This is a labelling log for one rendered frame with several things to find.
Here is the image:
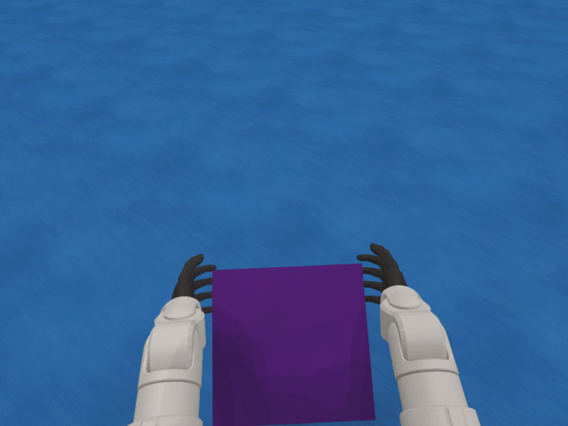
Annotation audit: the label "robot right forearm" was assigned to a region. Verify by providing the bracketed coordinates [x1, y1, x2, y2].
[380, 285, 481, 426]

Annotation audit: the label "right robot hand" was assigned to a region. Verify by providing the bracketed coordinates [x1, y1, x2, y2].
[357, 243, 407, 304]

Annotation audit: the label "carton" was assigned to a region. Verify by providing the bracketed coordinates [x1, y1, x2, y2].
[212, 264, 375, 426]

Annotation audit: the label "robot left forearm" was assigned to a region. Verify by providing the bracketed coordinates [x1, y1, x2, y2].
[128, 296, 206, 426]

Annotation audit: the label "left robot hand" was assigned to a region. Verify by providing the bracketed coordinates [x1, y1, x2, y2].
[171, 254, 217, 314]

